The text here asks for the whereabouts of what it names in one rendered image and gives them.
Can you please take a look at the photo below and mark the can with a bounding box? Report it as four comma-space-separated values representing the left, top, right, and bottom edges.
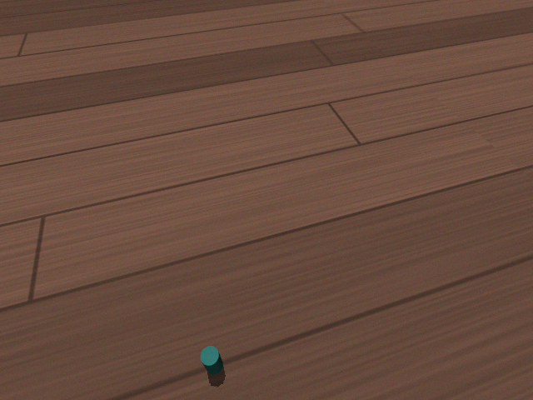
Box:
201, 346, 223, 374

